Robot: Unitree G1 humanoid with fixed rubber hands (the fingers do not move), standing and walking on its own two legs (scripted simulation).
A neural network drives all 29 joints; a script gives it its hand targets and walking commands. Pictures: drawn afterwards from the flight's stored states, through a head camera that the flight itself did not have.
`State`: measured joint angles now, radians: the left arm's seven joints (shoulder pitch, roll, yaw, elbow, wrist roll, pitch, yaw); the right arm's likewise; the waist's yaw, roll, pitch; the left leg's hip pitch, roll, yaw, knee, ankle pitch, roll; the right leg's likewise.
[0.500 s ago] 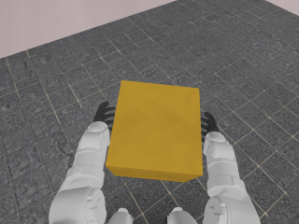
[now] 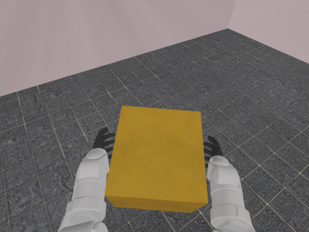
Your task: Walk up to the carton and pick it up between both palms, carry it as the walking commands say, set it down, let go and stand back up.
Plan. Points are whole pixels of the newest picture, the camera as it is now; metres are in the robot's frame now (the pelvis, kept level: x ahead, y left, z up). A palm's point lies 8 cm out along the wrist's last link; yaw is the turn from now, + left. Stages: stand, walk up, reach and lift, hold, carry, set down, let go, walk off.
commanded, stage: reach and lift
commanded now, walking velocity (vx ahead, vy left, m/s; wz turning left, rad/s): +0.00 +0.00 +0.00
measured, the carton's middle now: (157, 160) +0.35 -0.01 -0.05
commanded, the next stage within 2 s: hold in 1.56 s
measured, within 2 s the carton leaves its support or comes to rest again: neither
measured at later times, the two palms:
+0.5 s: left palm (96, 155) +0.31 +0.16 +0.05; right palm (217, 163) +0.29 -0.17 +0.04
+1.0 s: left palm (94, 156) +0.30 +0.16 +0.05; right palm (216, 157) +0.30 -0.16 +0.05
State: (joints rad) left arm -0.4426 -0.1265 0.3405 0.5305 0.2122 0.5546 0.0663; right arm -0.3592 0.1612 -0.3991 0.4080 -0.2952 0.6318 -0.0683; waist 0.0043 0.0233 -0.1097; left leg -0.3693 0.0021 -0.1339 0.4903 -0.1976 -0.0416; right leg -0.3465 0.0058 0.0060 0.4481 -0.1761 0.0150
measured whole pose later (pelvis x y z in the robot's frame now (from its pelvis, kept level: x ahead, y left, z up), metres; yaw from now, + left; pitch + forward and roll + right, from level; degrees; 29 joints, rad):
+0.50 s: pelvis -0.01 +0.00 +0.00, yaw +0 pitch +0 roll -1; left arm -0.42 -0.13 0.33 0.48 0.22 0.64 0.07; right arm -0.33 0.16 -0.36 0.38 -0.30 0.71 -0.08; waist 0.00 0.02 -0.11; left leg -0.27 0.00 -0.13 0.45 -0.18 -0.04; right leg -0.24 0.01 0.01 0.40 -0.15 0.01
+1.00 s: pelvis +0.00 -0.01 +0.01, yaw +0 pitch -1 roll -1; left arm -0.35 -0.14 0.33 0.41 0.22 0.66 0.07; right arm -0.33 0.16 -0.30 0.36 -0.30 0.75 -0.10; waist 0.00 0.02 -0.11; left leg -0.21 0.01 -0.13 0.41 -0.18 -0.04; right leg -0.20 0.01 0.01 0.39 -0.17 0.01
